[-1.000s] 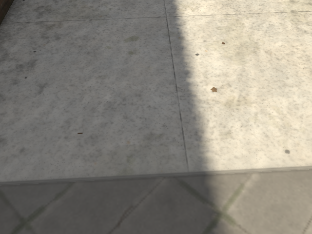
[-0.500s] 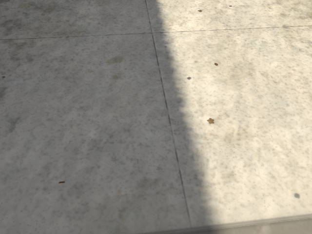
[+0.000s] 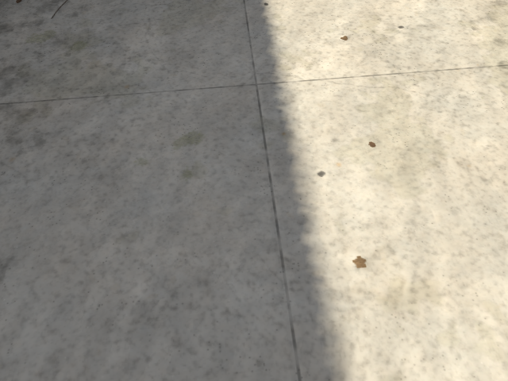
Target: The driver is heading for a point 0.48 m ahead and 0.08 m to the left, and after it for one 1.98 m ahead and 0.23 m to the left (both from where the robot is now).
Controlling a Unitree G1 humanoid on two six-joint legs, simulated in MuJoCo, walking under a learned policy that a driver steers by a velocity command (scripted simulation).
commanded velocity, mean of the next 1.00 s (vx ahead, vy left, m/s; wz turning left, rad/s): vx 0.32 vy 0.00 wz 0.00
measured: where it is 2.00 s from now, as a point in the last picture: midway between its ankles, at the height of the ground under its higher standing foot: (265, 376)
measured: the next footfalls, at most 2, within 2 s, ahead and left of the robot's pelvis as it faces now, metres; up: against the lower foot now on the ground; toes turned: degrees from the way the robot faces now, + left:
left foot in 0.38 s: +0.40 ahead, +0.16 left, +0.00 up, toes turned +4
right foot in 0.82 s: +0.52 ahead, -0.07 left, +0.00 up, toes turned +0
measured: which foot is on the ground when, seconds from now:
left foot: up 0.00-0.36, down 0.38-1.00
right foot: down 0.00-0.40, up 0.42-0.80, down 0.82-1.00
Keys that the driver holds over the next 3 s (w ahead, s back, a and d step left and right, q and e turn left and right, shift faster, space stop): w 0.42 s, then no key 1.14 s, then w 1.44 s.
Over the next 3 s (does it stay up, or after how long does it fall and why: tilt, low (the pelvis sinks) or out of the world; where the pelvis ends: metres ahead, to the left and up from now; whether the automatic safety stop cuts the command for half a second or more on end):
stays up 1.09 0.01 -0.01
